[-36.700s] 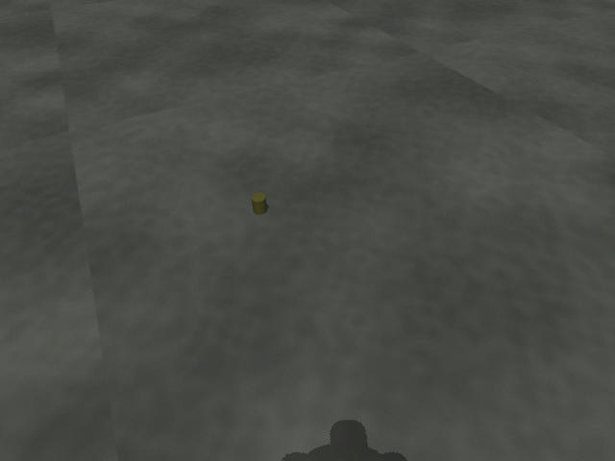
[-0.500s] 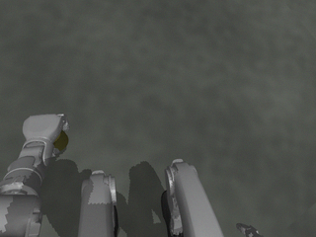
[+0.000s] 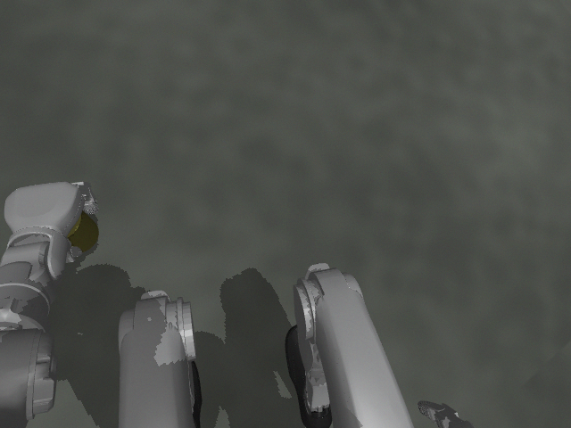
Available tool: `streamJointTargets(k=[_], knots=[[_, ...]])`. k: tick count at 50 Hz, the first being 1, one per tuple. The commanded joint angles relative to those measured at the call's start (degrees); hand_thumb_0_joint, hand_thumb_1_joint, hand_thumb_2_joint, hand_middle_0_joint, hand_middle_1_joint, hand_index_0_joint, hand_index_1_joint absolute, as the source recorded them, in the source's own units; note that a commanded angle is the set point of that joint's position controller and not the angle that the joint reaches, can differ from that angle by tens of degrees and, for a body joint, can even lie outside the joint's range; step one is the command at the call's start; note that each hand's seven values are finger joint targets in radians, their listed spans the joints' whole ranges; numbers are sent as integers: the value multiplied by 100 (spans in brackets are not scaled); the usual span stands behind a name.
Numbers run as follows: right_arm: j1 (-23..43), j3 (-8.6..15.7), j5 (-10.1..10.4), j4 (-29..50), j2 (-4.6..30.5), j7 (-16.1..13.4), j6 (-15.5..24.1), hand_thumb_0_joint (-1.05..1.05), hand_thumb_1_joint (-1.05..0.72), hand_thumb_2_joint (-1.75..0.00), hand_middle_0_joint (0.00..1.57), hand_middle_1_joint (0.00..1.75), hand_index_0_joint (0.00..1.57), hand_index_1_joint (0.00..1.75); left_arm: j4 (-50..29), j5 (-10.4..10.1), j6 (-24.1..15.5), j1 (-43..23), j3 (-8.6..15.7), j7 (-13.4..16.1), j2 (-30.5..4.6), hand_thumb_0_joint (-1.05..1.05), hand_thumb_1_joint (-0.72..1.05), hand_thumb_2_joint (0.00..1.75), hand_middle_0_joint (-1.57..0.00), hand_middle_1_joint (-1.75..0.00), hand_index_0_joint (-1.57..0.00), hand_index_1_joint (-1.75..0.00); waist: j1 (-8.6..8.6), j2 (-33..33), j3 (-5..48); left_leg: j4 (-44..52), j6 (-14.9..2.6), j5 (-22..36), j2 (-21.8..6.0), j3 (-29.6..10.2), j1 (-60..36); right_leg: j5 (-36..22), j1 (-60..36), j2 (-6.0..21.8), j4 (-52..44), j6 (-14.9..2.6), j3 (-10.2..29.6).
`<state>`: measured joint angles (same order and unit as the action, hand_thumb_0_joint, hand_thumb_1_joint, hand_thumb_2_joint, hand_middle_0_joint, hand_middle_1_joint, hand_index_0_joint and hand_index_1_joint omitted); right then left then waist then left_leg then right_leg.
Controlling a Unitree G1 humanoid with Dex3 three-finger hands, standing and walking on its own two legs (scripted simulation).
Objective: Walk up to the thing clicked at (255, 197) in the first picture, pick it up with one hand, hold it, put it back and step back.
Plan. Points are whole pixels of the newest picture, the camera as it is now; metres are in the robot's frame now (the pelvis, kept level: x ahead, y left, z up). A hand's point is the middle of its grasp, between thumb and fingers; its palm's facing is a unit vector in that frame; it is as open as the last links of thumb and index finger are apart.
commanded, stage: crouch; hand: left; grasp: from above
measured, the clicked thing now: (67, 227) +0.44 +0.27 -0.22
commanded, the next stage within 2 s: lower in 0.26 s
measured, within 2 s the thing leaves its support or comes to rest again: rests again in 1.12 s
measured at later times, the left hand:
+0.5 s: hand (72, 231) +0.44 +0.26 -0.23, palm faces -0.48 -0.05 -0.88, open 8.5 cm
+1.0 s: hand (91, 233) +0.44 +0.26 -0.29, palm faces -0.47 -0.07 -0.88, open 8.3 cm
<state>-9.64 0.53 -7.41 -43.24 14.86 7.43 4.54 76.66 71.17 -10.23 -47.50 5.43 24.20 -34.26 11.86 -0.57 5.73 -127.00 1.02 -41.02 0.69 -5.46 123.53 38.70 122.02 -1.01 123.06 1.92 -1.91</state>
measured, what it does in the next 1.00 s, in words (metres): lowers itself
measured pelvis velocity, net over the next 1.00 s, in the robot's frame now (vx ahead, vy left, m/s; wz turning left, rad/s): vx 0.00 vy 0.00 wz -0.06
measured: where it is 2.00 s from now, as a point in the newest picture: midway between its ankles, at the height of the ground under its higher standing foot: (250, 413)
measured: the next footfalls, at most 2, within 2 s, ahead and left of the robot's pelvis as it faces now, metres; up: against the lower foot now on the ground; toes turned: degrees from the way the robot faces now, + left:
none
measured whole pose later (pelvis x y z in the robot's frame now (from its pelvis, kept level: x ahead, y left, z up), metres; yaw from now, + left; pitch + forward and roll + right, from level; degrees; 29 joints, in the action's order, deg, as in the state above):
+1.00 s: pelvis +0.00 +0.00 -0.08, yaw -3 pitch +34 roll -8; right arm -6.6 -4.2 -11.0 -44.4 16.3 10.6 7.3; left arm 89.9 74.2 -11.2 -53.3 8.3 32.5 -41.7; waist 16.8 2.1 -0.3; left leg -142.1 1.3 -42.3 1.0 -8.2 134.3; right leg 38.6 132.2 -2.1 136.0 2.7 -3.8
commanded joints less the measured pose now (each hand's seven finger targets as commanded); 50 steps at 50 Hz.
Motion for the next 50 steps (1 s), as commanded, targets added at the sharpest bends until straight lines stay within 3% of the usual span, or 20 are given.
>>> streamJointTargets(k=[1,13,15,19,23,27,28,33,38,39,43,44,47,50], knots=[[-1242,448,-12,33,1365,-26,44,0,-91,-90,20,30,20,30,-795,16,-87,-2098,291,434,-1610,0,56,90,-91,-86,-93,-84,7,-1433,4231,1244,-191,1466,49,385,-3082,-1446,-1862,-29,-1103,-394,-394],[-1112,325,-59,-78,1412,-48,106,0,-91,-90,20,30,20,30,-361,124,-31,-2496,302,648,-1918,0,51,88,-89,-82,-90,-81,46,-1517,4043,907,-248,924,80,487,-2530,-1045,-1477,-75,-823,-402,-453],[-1155,312,-71,-85,1438,-36,139,0,-91,-90,20,30,20,30,-272,101,-17,-2587,237,641,-1824,0,53,85,-89,-82,-91,-80,148,-1637,3928,894,-229,911,71,453,-2547,-1025,-1326,-51,-738,-411,-488],[-1137,260,-70,-106,1485,-27,160,0,-90,-90,20,30,20,30,-156,104,1,-2614,204,594,-1880,0,50,88,-91,-77,-91,-77,177,-1630,3833,807,-237,953,77,446,-2399,-1075,-1274,-53,-654,-407,-509],[-1124,158,-84,-135,1453,-21,152,0,-90,-90,20,30,20,30,211,78,-38,-2552,79,556,-1793,0,52,90,-93,-78,-93,-78,245,-1293,3700,554,-290,1012,82,465,-1999,-1187,-1428,-107,-593,-370,-518],[-1143,113,-113,-142,1527,6,202,0,-90,-90,20,30,20,30,341,100,-120,-2550,175,598,-1987,0,57,87,-95,-78,-96,-78,247,-1442,3624,438,-258,1121,84,435,-2082,-1247,-1294,-110,-421,-382,-584],[-1199,84,-140,-142,1538,36,214,0,-91,-90,20,30,20,30,371,121,-150,-2548,159,597,-1927,0,58,88,-96,-79,-97,-78,358,-1477,3535,415,-237,1169,80,407,-2082,-1274,-1276,-97,-355,-373,-623],[-1086,106,-170,-85,1593,82,216,0,-91,-90,20,30,20,30,-5,95,-272,-2446,384,785,-2202,0,62,86,-98,-79,-99,-78,267,-1828,3849,315,-201,1387,65,389,-2273,-1492,-1330,-127,-159,-371,-657],[-1040,134,-230,-106,1609,125,193,0,-90,-90,20,30,20,30,-226,183,-254,-2485,551,1006,-2376,0,62,88,-100,-73,-100,-73,305,-1972,3969,157,-209,1401,45,425,-2225,-1589,-1342,-151,-62,-370,-651],[-1060,104,-275,-106,1582,152,217,0,-90,-90,20,30,20,30,-18,236,-225,-2483,505,1046,-2300,0,63,84,-99,-73,-100,-72,389,-1874,3794,69,-220,1329,37,437,-2131,-1550,-1270,-145,-44,-361,-663],[-1020,71,-294,-151,1639,188,218,0,-89,-89,20,30,20,30,147,221,-162,-2396,544,1169,-2311,0,60,81,-96,-71,-98,-70,396,-1980,3674,70,-211,1323,36,384,-2081,-1492,-1139,-163,20,-365,-729],[-995,59,-311,-158,1602,212,225,0,-89,-89,20,30,20,30,166,229,-140,-2419,458,1169,-2219,0,60,81,-97,-71,-98,-70,395,-2002,3780,26,-208,1370,14,373,-2144,-1555,-1196,-199,52,-374,-725],[-1052,-25,-372,-203,1645,284,281,0,-90,-89,20,30,20,30,455,235,-99,-2555,393,1186,-2173,0,62,81,-96,-73,-98,-72,580,-1820,3557,-84,-233,1346,27,332,-2000,-1565,-1150,-204,74,-343,-799],[-1011,-59,-358,-194,1708,326,326,0,-90,-90,20,30,20,30,570,154,-86,-2426,470,1192,-2340,0,60,83,-96,-74,-98,-72,509,-1870,3530,-111,-235,1379,18,306,-1931,-1575,-1259,-223,108,-348,-817]])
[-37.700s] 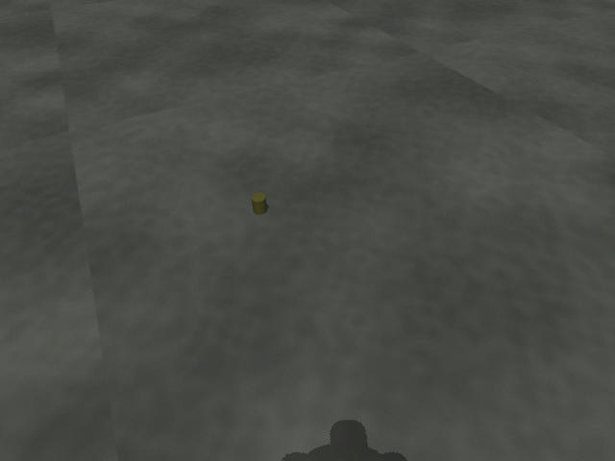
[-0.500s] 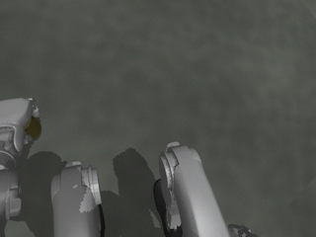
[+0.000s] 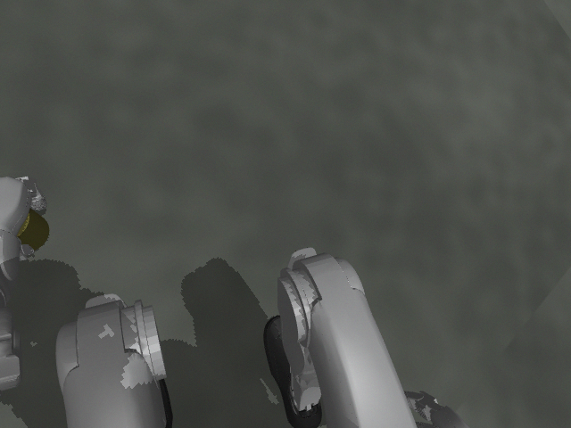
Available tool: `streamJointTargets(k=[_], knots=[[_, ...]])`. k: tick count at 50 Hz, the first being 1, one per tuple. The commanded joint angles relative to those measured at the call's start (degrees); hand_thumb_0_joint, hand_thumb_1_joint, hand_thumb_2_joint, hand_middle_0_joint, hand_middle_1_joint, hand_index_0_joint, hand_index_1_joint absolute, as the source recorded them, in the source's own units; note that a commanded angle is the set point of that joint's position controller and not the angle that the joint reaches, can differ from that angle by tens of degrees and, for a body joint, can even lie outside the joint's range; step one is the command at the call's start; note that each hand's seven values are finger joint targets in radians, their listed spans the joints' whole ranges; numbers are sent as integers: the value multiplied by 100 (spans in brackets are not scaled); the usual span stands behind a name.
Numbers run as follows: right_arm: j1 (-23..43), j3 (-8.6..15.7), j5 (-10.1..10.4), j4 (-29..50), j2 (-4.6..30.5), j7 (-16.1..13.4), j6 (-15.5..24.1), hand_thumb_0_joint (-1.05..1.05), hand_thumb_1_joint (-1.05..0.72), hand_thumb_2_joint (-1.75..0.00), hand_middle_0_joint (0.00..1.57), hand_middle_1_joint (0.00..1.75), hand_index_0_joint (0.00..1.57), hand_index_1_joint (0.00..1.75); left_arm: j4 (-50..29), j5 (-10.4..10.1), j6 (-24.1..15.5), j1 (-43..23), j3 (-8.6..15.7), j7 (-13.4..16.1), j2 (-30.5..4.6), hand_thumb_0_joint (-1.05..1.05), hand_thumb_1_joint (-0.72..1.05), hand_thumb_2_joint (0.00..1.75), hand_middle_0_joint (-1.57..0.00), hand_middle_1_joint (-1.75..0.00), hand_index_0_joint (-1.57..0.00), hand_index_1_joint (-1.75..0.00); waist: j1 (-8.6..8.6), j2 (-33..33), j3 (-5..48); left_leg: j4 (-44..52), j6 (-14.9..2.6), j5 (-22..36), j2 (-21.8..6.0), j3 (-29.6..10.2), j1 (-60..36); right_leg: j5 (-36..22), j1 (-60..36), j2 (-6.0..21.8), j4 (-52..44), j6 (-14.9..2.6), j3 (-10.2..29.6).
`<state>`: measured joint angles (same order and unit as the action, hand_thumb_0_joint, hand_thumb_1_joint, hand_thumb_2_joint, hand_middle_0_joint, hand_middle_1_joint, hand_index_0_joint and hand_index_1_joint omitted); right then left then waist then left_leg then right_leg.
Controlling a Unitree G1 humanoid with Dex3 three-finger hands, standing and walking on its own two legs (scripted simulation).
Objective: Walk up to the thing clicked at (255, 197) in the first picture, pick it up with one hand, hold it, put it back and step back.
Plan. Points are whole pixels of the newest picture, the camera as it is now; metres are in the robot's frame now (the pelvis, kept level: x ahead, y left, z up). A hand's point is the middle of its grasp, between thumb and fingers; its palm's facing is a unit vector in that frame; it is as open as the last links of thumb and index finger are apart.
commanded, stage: rest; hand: left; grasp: from above
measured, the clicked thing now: (14, 226) +0.44 +0.29 -0.25
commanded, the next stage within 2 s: open in 0.52 s
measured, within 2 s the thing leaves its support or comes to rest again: rests again in 0.12 s
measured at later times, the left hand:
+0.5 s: hand (18, 228) +0.43 +0.28 -0.23, palm faces -0.46 -0.12 -0.88, open 8.3 cm
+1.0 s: hand (18, 223) +0.44 +0.28 -0.24, palm faces -0.42 -0.10 -0.90, open 11.2 cm
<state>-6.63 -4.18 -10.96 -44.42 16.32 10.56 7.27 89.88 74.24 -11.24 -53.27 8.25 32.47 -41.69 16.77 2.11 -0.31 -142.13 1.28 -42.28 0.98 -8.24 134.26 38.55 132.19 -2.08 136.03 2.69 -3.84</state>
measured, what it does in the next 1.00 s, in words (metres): stands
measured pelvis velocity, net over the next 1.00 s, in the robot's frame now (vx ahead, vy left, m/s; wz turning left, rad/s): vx -0.01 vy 0.01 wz -0.07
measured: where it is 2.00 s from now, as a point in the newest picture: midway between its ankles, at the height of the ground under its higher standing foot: (230, 420)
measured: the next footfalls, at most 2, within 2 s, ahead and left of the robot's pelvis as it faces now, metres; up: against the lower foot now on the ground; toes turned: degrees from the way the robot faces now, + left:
none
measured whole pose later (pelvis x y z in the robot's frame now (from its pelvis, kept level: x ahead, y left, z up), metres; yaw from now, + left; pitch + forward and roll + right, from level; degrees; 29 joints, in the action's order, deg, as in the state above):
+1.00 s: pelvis -0.01 +0.01 -0.01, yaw -4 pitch +29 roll -12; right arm -7.0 -11.6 -14.4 -43.5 19.0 16.6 15.0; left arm 102.9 75.6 -12.7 -58.8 7.1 39.9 -50.4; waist 20.7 5.0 -5.0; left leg -146.6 0.8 -41.7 0.8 -12.1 134.3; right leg 36.4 130.6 -3.4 136.9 3.5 -7.2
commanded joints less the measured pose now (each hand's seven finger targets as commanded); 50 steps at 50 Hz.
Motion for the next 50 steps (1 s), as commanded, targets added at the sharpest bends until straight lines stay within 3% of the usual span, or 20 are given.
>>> streamJointTargets(k=[1,3,8,11,13,17,21,25,30,31,32,33,34,35,36,37,39,40,42,50], knots=[[-1327,388,-2,-70,1578,24,56,0,-90,-89,20,30,20,30,-712,-170,17,-1770,183,373,-1572,0,62,81,-96,-74,-98,-72,-1,-2150,4151,1416,-243,1601,-15,562,-3067,-1636,-2305,-117,-1147,-427,-643],[-1331,324,-56,-85,1605,81,109,0,-90,-89,20,30,20,30,-692,-140,-3,-1961,149,372,-1628,0,65,81,-97,-76,-100,-73,131,-2134,4053,1313,-252,1608,-17,556,-3011,-1669,-2288,-130,-1099,-416,-681],[-1297,209,-51,-40,1681,154,191,0,-90,-90,20,30,20,30,-497,-161,-86,-1745,161,359,-1758,0,65,79,-99,-73,-101,-71,73,-2184,3937,1249,-243,1657,-29,516,-2890,-1689,-2438,-149,-1081,-435,-701],[-1290,167,-103,-18,1772,197,245,0,-90,-89,20,30,20,30,-438,-128,-147,-1793,233,443,-1837,0,68,75,-99,-74,-102,-70,180,-2173,3835,1199,-206,1664,-34,472,-2954,-1672,-2325,-166,-1011,-442,-815],[-1212,147,-74,13,1734,224,241,0,-90,-90,20,30,20,30,-448,-126,-155,-1616,223,482,-1849,0,68,75,-100,-73,-103,-70,94,-2359,3946,1265,-196,1659,-49,447,-3059,-1683,-2365,-182,-973,-445,-810],[-1296,64,-149,-59,1767,282,299,0,-90,-90,20,30,20,30,-198,-31,-227,-2098,53,568,-1828,0,67,78,-100,-73,-102,-70,390,-1968,3581,1022,-295,1314,-67,435,-2533,-1535,-2338,-211,-1084,-392,-784],[-1299,10,-150,-61,1842,290,348,0,-89,-89,20,30,20,30,16,-77,-267,-1876,173,689,-2002,0,63,78,-96,-74,-98,-71,286,-1951,3535,1115,-278,1295,-64,388,-2476,-1443,-2441,-225,-1122,-395,-816],[-1250,-17,-209,-19,1895,324,417,0,-90,-89,20,30,20,30,29,54,-312,-2199,99,727,-2087,0,65,74,-96,-75,-99,-71,485,-2081,3420,1069,-257,1281,-84,355,-2587,-1456,-2318,-245,-1040,-399,-888],[-1108,-108,-259,39,1941,359,531,0,-90,-90,20,30,20,30,582,142,-328,-2187,-31,793,-2034,0,67,72,-96,-76,-100,-71,552,-2041,2949,1089,-245,879,-88,300,-2392,-1082,-2036,-251,-1026,-409,-943],[-1110,-115,-267,80,1988,353,536,0,-89,-89,20,30,20,30,474,128,-362,-2167,63,845,-2127,0,66,72,-95,-76,-99,-71,508,-1963,3011,1168,-258,898,-84,273,-2364,-1086,-2097,-265,-1121,-396,-978],[-1075,-145,-253,-4,1932,366,559,0,-89,-89,20,30,20,30,864,152,-315,-1961,-185,827,-1852,0,58,73,-87,-75,-91,-72,510,-1929,2876,1139,-247,790,-83,284,-2360,-1003,-1996,-266,-1094,-410,-967],[-1037,-121,-291,77,2014,366,599,0,-88,-89,20,30,20,30,396,114,-376,-2272,27,874,-2191,0,50,70,-79,-76,-83,-72,548,-1994,2928,1160,-247,773,-85,251,-2367,-988,-1979,-251,-1075,-379,-1023],[-1051,-140,-263,24,1997,370,605,0,-88,-89,20,30,20,30,520,202,-348,-2123,-76,882,-2142,0,42,68,-71,-75,-75,-71,462,-2168,2971,1233,-219,811,-85,247,-2517,-1007,-1976,-251,-1068,-417,-984],[-993,-148,-272,79,2005,382,623,0,-89,-89,20,30,20,30,527,177,-338,-2177,-26,898,-2194,0,34,66,-63,-75,-67,-71,491,-2107,2981,1164,-225,830,-110,233,-2479,-1039,-1981,-268,-1043,-412,-1000],[-1064,-169,-277,28,1997,412,635,0,-89,-89,20,30,20,30,698,206,-307,-2090,-195,892,-1976,0,26,66,-58,-75,-62,-71,543,-2145,2947,1149,-229,892,-99,255,-2488,-1120,-2023,-265,-1042,-406,-982],[-1036,-138,-314,105,2061,407,658,0,-89,-89,20,30,20,30,413,157,-340,-2247,94,963,-2289,0,18,64,-52,-75,-56,-71,553,-2013,3080,1134,-236,1015,-112,226,-2483,-1236,-2119,-260,-1062,-368,-1037],[-1071,-183,-267,25,1996,442,669,0,-89,-89,20,30,20,30,657,168,-277,-2030,-137,969,-2006,0,2,70,-48,-76,-51,-73,506,-2117,3008,1140,-228,1064,-120,239,-2511,-1280,-2093,-288,-1062,-398,-983],[-1035,-186,-312,54,2012,462,697,0,-89,-90,20,30,20,30,466,148,-310,-2294,-38,1010,-2147,0,-1,72,-46,-79,-49,-76,589,-2088,3069,1089,-231,1030,-135,227,-2482,-1280,-2166,-295,-1052,-381,-993],[-1024,-193,-299,1,2021,494,720,0,-89,-89,20,30,20,30,662,129,-245,-2162,-206,1044,-1960,0,-8,73,-41,-80,-43,-77,592,-2135,2966,1113,-223,1010,-145,207,-2481,-1272,-2105,-299,-1066,-387,-997],[-989,-224,-329,137,2123,608,834,0,-89,-90,20,30,20,30,561,25,-72,-2254,-5,944,-2183,0,-29,84,-25,-91,-27,-89,612,-2381,3013,1214,-173,1125,-146,133,-2744,-1363,-2031,-239,-972,-390,-1068]])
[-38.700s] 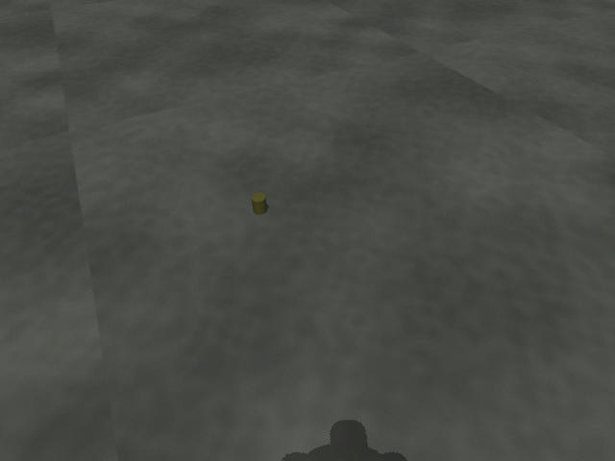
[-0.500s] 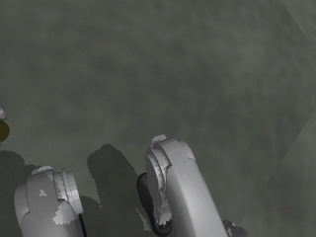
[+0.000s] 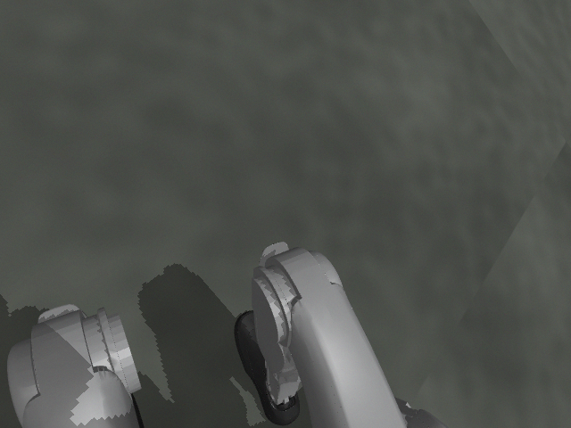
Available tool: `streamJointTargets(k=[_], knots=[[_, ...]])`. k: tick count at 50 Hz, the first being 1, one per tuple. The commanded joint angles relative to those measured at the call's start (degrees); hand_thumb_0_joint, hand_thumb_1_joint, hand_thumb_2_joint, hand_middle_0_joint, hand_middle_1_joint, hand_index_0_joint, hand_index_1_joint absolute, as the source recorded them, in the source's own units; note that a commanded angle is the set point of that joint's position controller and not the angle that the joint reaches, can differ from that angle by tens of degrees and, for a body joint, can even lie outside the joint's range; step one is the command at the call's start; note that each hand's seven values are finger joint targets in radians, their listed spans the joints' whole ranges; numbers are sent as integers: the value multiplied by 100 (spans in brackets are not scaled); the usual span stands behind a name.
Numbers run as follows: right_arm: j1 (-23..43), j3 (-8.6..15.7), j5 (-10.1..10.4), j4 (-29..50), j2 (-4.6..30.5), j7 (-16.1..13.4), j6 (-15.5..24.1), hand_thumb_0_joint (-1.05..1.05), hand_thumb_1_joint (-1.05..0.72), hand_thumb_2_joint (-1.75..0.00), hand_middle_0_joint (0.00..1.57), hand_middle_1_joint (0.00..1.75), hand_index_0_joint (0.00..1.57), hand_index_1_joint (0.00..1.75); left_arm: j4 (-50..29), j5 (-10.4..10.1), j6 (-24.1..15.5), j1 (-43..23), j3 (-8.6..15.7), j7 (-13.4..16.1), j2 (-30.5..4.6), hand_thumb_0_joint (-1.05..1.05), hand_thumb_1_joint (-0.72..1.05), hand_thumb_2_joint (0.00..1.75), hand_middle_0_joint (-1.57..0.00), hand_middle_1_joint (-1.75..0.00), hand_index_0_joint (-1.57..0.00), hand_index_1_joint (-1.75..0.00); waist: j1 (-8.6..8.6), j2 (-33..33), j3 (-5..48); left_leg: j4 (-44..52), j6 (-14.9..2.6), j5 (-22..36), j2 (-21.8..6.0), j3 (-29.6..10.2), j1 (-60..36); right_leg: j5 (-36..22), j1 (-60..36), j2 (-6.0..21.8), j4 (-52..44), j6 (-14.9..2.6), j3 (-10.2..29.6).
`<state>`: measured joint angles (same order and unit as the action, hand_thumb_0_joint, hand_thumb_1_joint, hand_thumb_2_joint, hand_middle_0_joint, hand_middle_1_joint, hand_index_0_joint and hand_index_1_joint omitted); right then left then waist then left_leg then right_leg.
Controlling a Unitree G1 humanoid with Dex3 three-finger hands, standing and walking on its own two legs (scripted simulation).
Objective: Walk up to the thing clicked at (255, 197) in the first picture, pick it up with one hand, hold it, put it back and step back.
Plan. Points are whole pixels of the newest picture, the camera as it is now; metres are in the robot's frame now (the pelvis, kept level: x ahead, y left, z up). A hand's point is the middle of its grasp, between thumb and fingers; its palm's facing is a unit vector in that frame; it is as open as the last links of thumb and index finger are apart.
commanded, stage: open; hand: left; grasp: from above
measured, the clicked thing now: out of the picture +0.44 +0.31 -0.26
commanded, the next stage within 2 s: withdraw in 0.56 s
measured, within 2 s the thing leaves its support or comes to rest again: neither
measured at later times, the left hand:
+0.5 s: hand out of the picture +0.43 +0.31 -0.22, palm faces -0.45 -0.16 -0.88, open 13.9 cm
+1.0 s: hand out of the picture +0.45 +0.32 -0.16, palm faces -0.29 -0.09 -0.95, open 14.2 cm
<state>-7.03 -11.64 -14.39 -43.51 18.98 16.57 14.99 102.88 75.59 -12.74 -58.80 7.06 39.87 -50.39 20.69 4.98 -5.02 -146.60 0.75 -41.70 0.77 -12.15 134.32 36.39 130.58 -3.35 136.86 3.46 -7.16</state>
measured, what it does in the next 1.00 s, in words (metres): stands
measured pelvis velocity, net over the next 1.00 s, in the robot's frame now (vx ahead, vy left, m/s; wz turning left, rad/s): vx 0.01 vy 0.00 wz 0.02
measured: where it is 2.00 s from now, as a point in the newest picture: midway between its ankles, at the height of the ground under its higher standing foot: (207, 425)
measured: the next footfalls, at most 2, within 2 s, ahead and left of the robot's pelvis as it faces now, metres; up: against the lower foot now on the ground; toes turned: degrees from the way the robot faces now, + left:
none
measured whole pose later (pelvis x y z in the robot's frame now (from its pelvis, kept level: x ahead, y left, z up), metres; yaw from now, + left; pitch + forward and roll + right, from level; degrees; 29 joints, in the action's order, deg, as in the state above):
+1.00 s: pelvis +0.01 +0.00 +0.02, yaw +1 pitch +33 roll -11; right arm -10.1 -6.9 -11.2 -43.6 17.5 17.2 11.3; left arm 79.1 70.0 -8.1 -48.7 8.5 32.3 -44.1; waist 16.6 0.9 1.7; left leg -143.0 1.3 -42.6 0.8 -10.9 133.9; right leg 37.8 130.8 -2.6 134.7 2.6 -6.3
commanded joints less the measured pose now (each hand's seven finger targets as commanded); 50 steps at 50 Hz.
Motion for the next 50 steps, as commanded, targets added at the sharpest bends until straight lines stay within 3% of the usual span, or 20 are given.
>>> streamJointTargets(k=[1,9,13,14,16,17,21,26,27,29,31,33,34,35,42,43,45,47,49,50], knots=[[-953,513,30,1,1838,4,56,0,-89,-90,20,30,20,30,-688,-156,89,-1613,78,174,-1265,0,-32,88,-23,-93,-24,-92,154,-2705,3519,1714,-120,1064,-116,525,-2719,-1124,-1909,-122,-1097,-482,-717],[-1109,541,4,-30,1844,-10,-14,0,-89,-90,20,30,20,30,-708,-294,85,-1195,272,-102,-1437,0,-51,100,-8,-103,-9,-103,106,-2584,3629,1655,-138,1293,-107,576,-2649,-1316,-2223,-130,-1142,-488,-701],[-996,515,53,121,1791,-34,-45,0,-89,-90,20,30,20,30,-959,-396,-28,-1306,27,-259,-1165,0,-53,101,-7,-104,-7,-104,76,-2483,3631,1656,-170,1234,-103,571,-2570,-1265,-2293,-160,-1218,-493,-674],[-1090,545,48,14,1833,-60,-93,0,-89,-90,20,30,20,30,-938,-389,-50,-1143,255,-231,-1464,0,-54,104,-7,-105,-7,-105,44,-2481,3698,1655,-181,1274,-112,600,-2551,-1306,-2461,-167,-1277,-478,-655],[-1204,538,36,42,1860,-63,-110,0,-89,-90,20,30,20,30,-941,-345,-109,-1155,248,-284,-1423,0,-53,102,-7,-104,-7,-104,134,-2411,3572,1606,-164,1353,-96,590,-2547,-1349,-2368,-135,-1225,-483,-693],[-1206,537,41,-18,1810,-82,-153,0,-89,-90,20,30,20,30,-966,-331,-134,-1038,307,-267,-1468,0,-53,103,-7,-104,-7,-105,43,-2439,3798,1637,-157,1452,-109,584,-2652,-1449,-2515,-162,-1220,-481,-671],[-1074,516,28,92,1773,-92,-180,0,-89,-90,20,30,20,30,-1031,-271,-270,-1382,0,-263,-1214,0,-52,99,-6,-105,-7,-104,198,-2474,3527,1577,-173,1128,-116,579,-2560,-1209,-2266,-159,-1232,-486,-665],[-1101,500,-7,33,1798,-114,-177,0,-89,-90,20,30,20,30,-890,-133,-308,-1301,215,-93,-1416,0,-49,101,-7,-107,-8,-106,160,-2506,3448,1654,-133,1123,-112,537,-2668,-1144,-2059,-134,-1201,-486,-762],[-1004,482,-8,78,1789,-97,-155,0,-89,-90,20,30,20,30,-987,-94,-320,-1445,-5,-88,-1249,0,-49,102,-7,-107,-8,-106,202,-2598,3377,1694,-123,1027,-110,539,-2633,-1067,-2017,-140,-1180,-501,-740],[-1026,514,-11,71,1847,-112,-164,0,-88,-90,20,30,20,30,-938,-53,-272,-1260,238,13,-1476,0,-47,102,-7,-108,-8,-107,67,-2648,3484,1799,-117,1084,-106,506,-2712,-1086,-2013,-148,-1186,-505,-766],[-980,490,-29,102,1798,-92,-133,0,-89,-90,20,30,20,30,-867,-26,-225,-1354,46,21,-1288,0,-47,101,-7,-108,-9,-107,144,-2682,3438,1729,-114,1033,-121,533,-2721,-1065,-1931,-157,-1142,-508,-757],[-1012,508,-60,81,1835,-77,-121,0,-88,-90,20,30,20,30,-830,-8,-159,-1314,157,76,-1372,0,-46,100,-7,-108,-8,-106,139,-2628,3481,1715,-124,1117,-110,546,-2656,-1140,-2001,-157,-1174,-493,-752],[-999,477,-46,103,1797,-55,-94,0,-90,-90,20,30,20,30,-702,-24,-108,-1334,-21,39,-1156,0,-51,97,-6,-104,-8,-102,194,-2560,3345,1678,-130,1094,-106,556,-2643,-1143,-1910,-141,-1156,-484,-759],[-1022,494,-61,80,1855,-58,-84,0,-90,-90,20,30,20,30,-842,-52,-84,-1395,144,56,-1424,0,-51,98,-6,-103,-8,-102,193,-2597,3445,1651,-144,1133,-124,558,-2700,-1187,-1994,-157,-1185,-471,-753],[-982,698,41,140,1819,16,-31,0,-91,-90,20,30,20,30,-1967,-229,150,-1411,470,-48,-1655,0,-54,100,-6,-102,-7,-101,-159,-3296,4184,1879,-57,1333,-114,557,-3285,-1303,-1945,-70,-1067,-526,-698],[-970,730,98,186,1733,20,-78,0,-91,-91,20,30,20,30,-2508,-275,185,-1327,438,-115,-1597,0,-55,100,-7,-102,-7,-102,-355,-3675,4656,2010,-31,1446,-107,604,-3570,-1337,-2099,-95,-1091,-575,-628],[-1015,901,201,58,1636,61,-146,0,-91,-90,20,30,20,30,-2623,-477,343,-876,241,-311,-1123,0,-54,100,-7,-101,-7,-101,-457,-3685,4754,2117,-11,1395,-97,646,-3636,-1312,-1972,-72,-1108,-592,-570],[-999,1113,421,146,1627,20,-286,0,-91,-91,20,30,20,30,-3440,-672,518,-632,372,-448,-1222,0,-57,102,-7,-101,-6,-102,-791,-3772,5348,2314,-25,1539,-73,748,-3830,-1438,-2112,-51,-1262,-632,-433],[-1031,1233,592,162,1525,-7,-456,0,-91,-91,20,30,20,30,-3994,-884,702,-542,213,-686,-934,0,-56,101,-7,-100,-6,-101,-929,-3645,5529,2459,-76,1585,-49,917,-3683,-1532,-2254,-41,-1440,-634,-279],[-1107,1288,677,123,1458,-35,-543,0,-91,-91,20,30,20,30,-3979,-933,809,-518,69,-851,-719,0,-56,101,-8,-100,-6,-101,-850,-3292,5391,2457,-133,1586,-65,958,-3550,-1588,-2362,-64,-1586,-617,-222]])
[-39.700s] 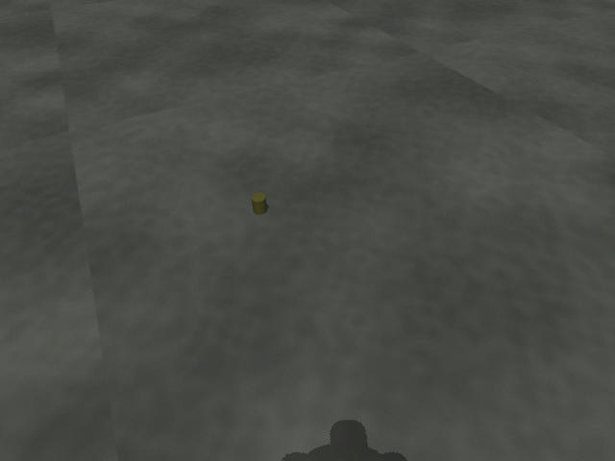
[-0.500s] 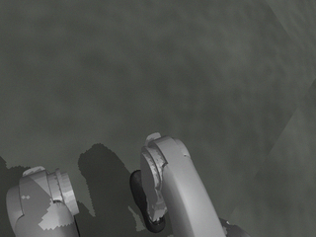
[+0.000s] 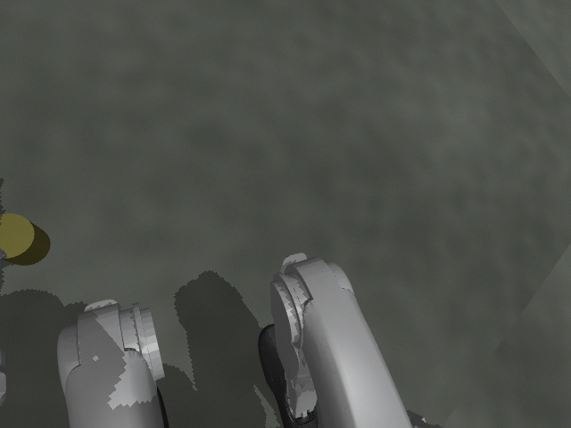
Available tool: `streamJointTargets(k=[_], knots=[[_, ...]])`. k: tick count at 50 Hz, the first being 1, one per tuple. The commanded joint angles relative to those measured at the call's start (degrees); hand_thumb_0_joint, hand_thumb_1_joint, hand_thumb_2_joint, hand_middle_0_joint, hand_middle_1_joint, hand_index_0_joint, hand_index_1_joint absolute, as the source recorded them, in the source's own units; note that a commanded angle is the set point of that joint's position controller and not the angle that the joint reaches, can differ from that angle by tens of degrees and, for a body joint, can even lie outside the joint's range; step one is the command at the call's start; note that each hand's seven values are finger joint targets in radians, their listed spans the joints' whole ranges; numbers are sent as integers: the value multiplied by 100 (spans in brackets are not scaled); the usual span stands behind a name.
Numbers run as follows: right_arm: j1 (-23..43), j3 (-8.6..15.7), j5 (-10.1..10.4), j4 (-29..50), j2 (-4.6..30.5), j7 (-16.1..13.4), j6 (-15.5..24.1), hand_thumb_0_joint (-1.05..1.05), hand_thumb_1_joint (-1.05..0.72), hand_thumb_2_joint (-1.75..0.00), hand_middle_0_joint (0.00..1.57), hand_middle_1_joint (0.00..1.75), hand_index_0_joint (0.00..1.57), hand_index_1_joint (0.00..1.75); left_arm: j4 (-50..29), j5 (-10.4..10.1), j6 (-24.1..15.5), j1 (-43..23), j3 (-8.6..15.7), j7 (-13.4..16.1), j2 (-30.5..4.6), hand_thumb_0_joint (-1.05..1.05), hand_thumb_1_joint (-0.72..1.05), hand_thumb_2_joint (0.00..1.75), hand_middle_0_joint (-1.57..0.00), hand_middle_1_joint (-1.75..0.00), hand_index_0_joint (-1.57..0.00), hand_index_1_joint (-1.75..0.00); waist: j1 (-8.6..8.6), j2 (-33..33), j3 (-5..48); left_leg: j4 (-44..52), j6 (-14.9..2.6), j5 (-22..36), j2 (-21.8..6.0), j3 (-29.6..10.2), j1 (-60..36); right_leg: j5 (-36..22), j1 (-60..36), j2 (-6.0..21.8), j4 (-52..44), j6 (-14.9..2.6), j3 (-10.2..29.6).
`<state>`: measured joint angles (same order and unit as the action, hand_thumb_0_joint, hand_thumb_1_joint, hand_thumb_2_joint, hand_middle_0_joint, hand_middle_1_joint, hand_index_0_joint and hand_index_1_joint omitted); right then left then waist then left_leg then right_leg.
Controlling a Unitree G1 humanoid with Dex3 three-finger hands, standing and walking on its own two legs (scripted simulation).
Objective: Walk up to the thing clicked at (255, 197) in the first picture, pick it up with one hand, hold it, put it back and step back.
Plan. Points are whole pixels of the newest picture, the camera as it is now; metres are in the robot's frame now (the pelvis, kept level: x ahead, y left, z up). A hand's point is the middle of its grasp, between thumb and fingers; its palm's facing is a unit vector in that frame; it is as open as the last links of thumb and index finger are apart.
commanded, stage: withdraw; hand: left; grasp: from above
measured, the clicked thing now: (18, 241) +0.44 +0.30 -0.27
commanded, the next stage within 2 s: home in 0.62 s
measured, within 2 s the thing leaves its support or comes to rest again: neither
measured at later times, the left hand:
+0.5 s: hand out of the picture +0.40 +0.31 -0.11, palm faces -0.51 -0.09 -0.86, open 14.1 cm
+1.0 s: hand out of the picture +0.43 +0.33 -0.06, palm faces -0.35 -0.16 -0.92, open 12.8 cm
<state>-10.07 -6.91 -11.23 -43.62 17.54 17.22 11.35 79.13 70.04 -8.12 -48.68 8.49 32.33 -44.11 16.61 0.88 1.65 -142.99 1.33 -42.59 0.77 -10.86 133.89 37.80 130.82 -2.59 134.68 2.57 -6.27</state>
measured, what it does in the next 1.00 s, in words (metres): rises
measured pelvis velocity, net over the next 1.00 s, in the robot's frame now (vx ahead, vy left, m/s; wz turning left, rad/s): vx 0.00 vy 0.00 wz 0.08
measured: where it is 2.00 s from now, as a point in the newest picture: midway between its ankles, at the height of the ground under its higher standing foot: outside the picture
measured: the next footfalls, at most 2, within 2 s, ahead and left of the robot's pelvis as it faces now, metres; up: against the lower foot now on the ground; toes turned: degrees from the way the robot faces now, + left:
none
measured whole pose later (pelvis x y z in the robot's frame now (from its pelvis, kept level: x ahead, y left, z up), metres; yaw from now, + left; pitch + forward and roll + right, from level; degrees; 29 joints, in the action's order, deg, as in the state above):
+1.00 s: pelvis +0.00 +0.00 +0.06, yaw +5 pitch +37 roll -7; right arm -12.5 -1.4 -4.6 -41.0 14.6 9.0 1.8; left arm 66.2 58.6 -2.7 -45.7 4.6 15.6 -37.4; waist 10.8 -4.7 8.4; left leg -129.7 -0.3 -41.3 0.6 -5.4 125.5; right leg 38.6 123.3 -1.3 124.6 3.1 -1.9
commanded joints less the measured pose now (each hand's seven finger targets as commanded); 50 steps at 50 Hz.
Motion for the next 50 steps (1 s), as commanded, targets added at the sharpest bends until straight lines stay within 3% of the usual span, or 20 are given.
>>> streamJointTargets(k=[1,3,8,11,15,18,21,23,27,31,32,35,38,39,41,43,46,47,48,50], knots=[[-899,836,413,109,1539,-156,-270,0,-91,-91,20,30,20,30,-1723,-395,433,-1699,-161,-254,-1296,0,-56,102,-8,-100,-7,-101,-346,-2522,4603,2091,-265,1643,-67,879,-3308,-1763,-2564,-170,-1592,-485,-239],[-1078,918,502,90,1461,-252,-453,0,-91,-91,20,30,20,30,-1788,-429,555,-1793,-220,-646,-1293,0,-56,102,-8,-99,-6,-101,-361,-2103,4523,2211,-313,1711,-40,917,-3206,-1777,-2860,-157,-1838,-463,-145],[-1115,1006,648,275,1324,-514,-693,0,-91,-91,20,30,20,30,-1028,-941,493,-1442,-914,-1781,-214,0,-58,105,-7,-102,-6,-104,-129,-568,3263,2486,-438,931,43,844,-2316,-863,-2945,-113,-2371,-453,-78],[-1052,961,694,461,1382,-738,-797,0,-91,-91,20,30,20,30,-964,-973,286,-1326,-1038,-2292,-219,0,-57,105,-7,-103,-6,-105,-212,-346,2930,2690,-380,758,77,825,-2395,-569,-2976,-52,-2550,-506,-64],[-938,846,706,575,1329,-992,-894,0,-91,-91,20,30,20,30,-1196,-784,-187,-1854,-982,-2470,-494,0,-56,104,-8,-103,-7,-104,-289,-436,2985,2643,-339,749,108,880,-2565,-523,-2827,-6,-2523,-524,-3],[-836,723,631,576,1258,-1107,-910,0,-91,-91,20,30,20,30,-1253,-529,-673,-2232,-788,-2228,-899,0,-57,105,-8,-102,-6,-104,-303,-623,3133,2444,-350,644,119,936,-2556,-385,-2655,1,-2433,-504,59],[-735,585,532,556,1212,-1106,-943,0,-91,-90,20,30,20,30,-1162,-88,-1041,-2603,-603,-1715,-1228,0,-56,104,-7,-102,-6,-103,-352,-1244,3457,2389,-315,622,114,896,-2842,-373,-2332,-12,-2113,-494,26],[-655,552,470,549,1245,-1087,-980,0,-90,-90,20,30,20,30,-735,194,-1134,-2617,-636,-1351,-1134,0,-55,103,-7,-102,-6,-103,-319,-1565,3475,2378,-259,641,116,863,-3039,-366,-2019,-19,-1910,-525,-51],[-803,576,298,395,1395,-1082,-890,0,-90,-90,20,30,20,30,-110,542,-1119,-2923,-506,-651,-1159,0,-55,102,-7,-102,-6,-103,-90,-1880,3430,2438,-207,598,119,772,-3317,-429,-1646,23,-1747,-503,-293],[-925,653,180,269,1459,-1031,-762,0,-90,-90,20,30,20,30,-152,668,-838,-3043,-232,-120,-1422,0,-54,101,-7,-102,-7,-102,-83,-2333,3809,2331,-174,811,86,812,-3545,-662,-1552,44,-1497,-471,-350],[-939,665,165,257,1445,-1012,-745,0,-90,-90,20,30,20,30,-314,678,-735,-3044,-95,-5,-1600,0,-54,101,-7,-102,-7,-102,-186,-2568,4084,2312,-167,922,91,852,-3655,-728,-1631,38,-1467,-495,-305],[-959,785,190,293,1421,-959,-696,0,-88,-89,20,30,20,30,-837,421,-362,-2916,160,159,-1748,0,-45,92,-15,-94,-15,-93,-336,-2765,4916,2303,-168,1202,84,924,-3954,-995,-1862,59,-1415,-530,-228],[-1074,867,291,265,1401,-917,-680,0,-90,-90,20,30,20,30,-985,157,7,-2618,177,32,-1677,0,-50,97,-9,-100,-9,-99,-414,-2645,5120,2371,-205,1433,72,982,-3930,-1265,-2100,62,-1526,-539,-192],[-1111,904,317,251,1385,-903,-686,0,-88,-90,20,30,20,30,-1007,72,106,-2645,87,-91,-1595,0,-42,89,-17,-92,-17,-91,-358,-2486,5136,2355,-229,1447,49,985,-3930,-1317,-2172,41,-1584,-545,-165],[-1251,976,420,223,1376,-895,-725,0,-89,-90,20,30,20,30,-1214,-126,256,-2328,121,-358,-1616,0,-26,85,-23,-76,-21,-75,-513,-2390,5274,2469,-265,1577,64,1023,-3855,-1420,-2510,46,-1741,-525,-112],[-1387,1021,488,187,1302,-884,-751,0,-89,-90,20,30,20,30,-1339,-443,388,-2002,-4,-739,-1272,0,-12,83,-22,-60,-20,-59,-575,-2094,5091,2631,-296,1563,63,992,-3826,-1371,-2679,40,-1942,-510,-89],[-1393,1131,655,460,1305,-885,-836,0,-89,-90,20,30,20,30,-1786,-1020,503,-1138,38,-1329,-1010,0,-2,81,-21,-51,-20,-53,-697,-1545,5054,2937,-332,1739,84,910,-3803,-1517,-3321,39,-2295,-454,-83],[-1336,1150,715,600,1317,-889,-865,0,-89,-90,20,30,20,30,-1770,-1233,565,-459,-64,-1571,-702,0,6,81,-21,-49,-19,-50,-750,-1292,4858,3071,-335,1762,80,876,-3797,-1539,-3468,58,-2434,-434,-70],[-1352,1113,771,547,1206,-881,-923,0,-89,-90,20,30,20,30,-2031,-1494,623,-87,-442,-1852,-127,0,14,83,-21,-47,-20,-48,-704,-1167,4652,3229,-339,1634,77,834,-3764,-1422,-3477,40,-2570,-435,-58],[-1302,1173,892,722,1198,-953,-984,0,-89,-90,20,30,20,30,-3157,-1952,673,217,-464,-2299,-83,0,30,82,-20,-40,-19,-41,-805,-1014,4607,3477,-338,1739,47,774,-3980,-1495,-3726,35,-2831,-448,-23]])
